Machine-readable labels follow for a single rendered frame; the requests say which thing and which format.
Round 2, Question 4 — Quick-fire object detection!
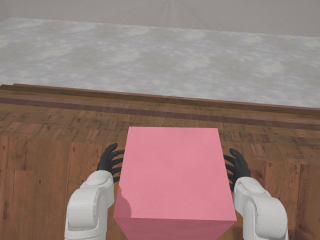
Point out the right robot forearm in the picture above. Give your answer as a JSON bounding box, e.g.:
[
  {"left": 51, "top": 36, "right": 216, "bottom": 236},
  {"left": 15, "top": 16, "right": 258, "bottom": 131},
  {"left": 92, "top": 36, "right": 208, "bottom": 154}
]
[{"left": 233, "top": 176, "right": 289, "bottom": 240}]

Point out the robot right hand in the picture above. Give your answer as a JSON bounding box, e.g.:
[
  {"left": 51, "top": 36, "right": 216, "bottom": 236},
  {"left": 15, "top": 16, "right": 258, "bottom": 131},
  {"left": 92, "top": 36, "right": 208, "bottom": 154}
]
[{"left": 223, "top": 148, "right": 251, "bottom": 193}]

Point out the carton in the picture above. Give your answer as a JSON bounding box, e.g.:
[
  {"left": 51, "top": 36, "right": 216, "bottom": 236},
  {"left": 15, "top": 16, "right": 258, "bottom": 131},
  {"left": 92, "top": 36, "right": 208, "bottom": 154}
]
[{"left": 113, "top": 126, "right": 237, "bottom": 240}]

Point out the robot left hand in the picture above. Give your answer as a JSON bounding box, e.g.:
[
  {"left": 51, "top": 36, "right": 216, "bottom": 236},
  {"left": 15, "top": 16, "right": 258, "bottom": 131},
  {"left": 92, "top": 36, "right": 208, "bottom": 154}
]
[{"left": 96, "top": 143, "right": 125, "bottom": 183}]

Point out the left robot forearm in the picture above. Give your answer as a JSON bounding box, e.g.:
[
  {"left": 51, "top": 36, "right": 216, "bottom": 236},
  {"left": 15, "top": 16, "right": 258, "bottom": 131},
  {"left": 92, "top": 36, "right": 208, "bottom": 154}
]
[{"left": 64, "top": 170, "right": 115, "bottom": 240}]

